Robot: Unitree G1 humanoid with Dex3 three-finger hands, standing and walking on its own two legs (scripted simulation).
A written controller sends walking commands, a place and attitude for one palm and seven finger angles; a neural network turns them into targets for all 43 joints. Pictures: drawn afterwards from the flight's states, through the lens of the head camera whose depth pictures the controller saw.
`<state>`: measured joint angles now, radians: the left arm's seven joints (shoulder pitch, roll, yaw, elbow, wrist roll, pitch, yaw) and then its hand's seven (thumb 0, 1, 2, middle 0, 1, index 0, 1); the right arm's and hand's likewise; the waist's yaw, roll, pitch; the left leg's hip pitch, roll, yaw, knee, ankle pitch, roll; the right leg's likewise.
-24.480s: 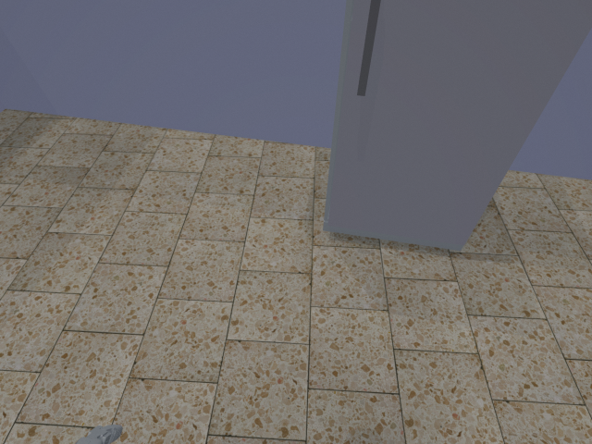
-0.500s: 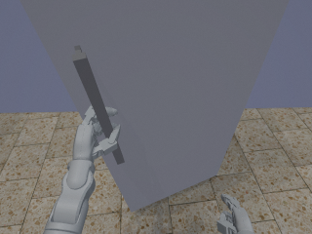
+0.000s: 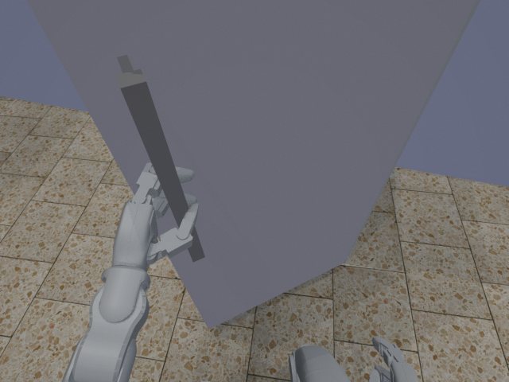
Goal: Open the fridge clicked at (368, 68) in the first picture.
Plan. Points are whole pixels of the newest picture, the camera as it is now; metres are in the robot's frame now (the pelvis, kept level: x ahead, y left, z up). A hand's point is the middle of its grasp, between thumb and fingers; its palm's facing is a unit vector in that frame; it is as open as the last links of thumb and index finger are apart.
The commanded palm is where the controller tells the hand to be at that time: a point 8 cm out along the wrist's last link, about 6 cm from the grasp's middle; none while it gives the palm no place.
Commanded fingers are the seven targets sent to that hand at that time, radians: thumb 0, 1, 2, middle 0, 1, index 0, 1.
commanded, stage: walk backward, drawing the door open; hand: left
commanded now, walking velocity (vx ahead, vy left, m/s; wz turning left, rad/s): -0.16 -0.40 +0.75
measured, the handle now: (171, 185) +0.36 +0.11 +0.14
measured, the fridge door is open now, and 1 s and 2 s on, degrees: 41 72 75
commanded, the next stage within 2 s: stop walking and hold the door back in 1.02 s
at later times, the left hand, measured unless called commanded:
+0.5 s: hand (266, 312) +0.19 -0.01 +0.11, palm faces +0.35 -0.92 -0.20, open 7.2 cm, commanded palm +0.14 +0.02 +0.12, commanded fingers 0.00 0.90 0.90 -0.45 -1.40 -0.45 -1.40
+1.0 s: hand (388, 372) +0.12 -0.13 +0.11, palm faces +0.76 -0.60 -0.23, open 6.8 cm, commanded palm +0.07 -0.12 +0.12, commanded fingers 0.00 0.90 0.90 -0.45 -1.40 -0.45 -1.40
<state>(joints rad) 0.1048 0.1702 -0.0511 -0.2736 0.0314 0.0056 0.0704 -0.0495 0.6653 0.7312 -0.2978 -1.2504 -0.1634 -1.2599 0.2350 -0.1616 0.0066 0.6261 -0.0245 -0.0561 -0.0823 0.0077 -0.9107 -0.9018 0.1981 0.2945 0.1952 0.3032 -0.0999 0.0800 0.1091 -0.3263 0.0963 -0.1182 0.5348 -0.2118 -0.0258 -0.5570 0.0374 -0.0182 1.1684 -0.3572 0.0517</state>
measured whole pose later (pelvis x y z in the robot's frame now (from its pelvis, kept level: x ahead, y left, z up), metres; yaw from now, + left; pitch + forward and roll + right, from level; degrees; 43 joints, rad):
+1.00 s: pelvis +0.04 -0.45 +0.00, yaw +49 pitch -1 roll -4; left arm 0.12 0.23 0.05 -0.39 0.02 -0.06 0.04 -0.05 0.61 0.80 -0.40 -1.33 -0.25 -1.34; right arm 0.13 -0.14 0.01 0.62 -0.02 -0.14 -0.06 0.01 -0.91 -0.90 0.20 0.30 0.20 0.30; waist 0.00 0.04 0.23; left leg -0.33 0.15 -0.09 0.52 -0.17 -0.07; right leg -0.53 -0.01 -0.02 0.99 -0.33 0.06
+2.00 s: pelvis +0.06 -0.63 +0.00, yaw +60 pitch -3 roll +1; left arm -0.73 0.34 0.22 0.91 -0.02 -0.13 0.06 -0.01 0.64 0.81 -0.40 -1.35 -0.38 -1.40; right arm 0.27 -0.29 0.01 0.78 0.03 -0.08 -0.11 0.00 -0.92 -0.90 0.20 0.30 0.20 0.30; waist -0.06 0.05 0.12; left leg -0.45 0.02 0.03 1.02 -0.41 -0.01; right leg -0.26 -0.03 -0.09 0.55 -0.25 -0.04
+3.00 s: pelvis +0.05 -0.57 -0.01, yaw +58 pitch +7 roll -1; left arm -0.62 0.37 0.29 0.79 0.06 -0.14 0.10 -0.01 -0.55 0.20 -0.26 -1.15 -0.27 -1.16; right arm 0.34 -0.26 -0.04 0.74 -0.01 -0.07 0.00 0.00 -0.91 -0.90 0.20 0.29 0.20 0.30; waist -0.07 0.01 -0.02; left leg -0.48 0.07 0.05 0.65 -0.29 -0.01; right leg -0.43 -0.03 -0.04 0.62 -0.31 0.02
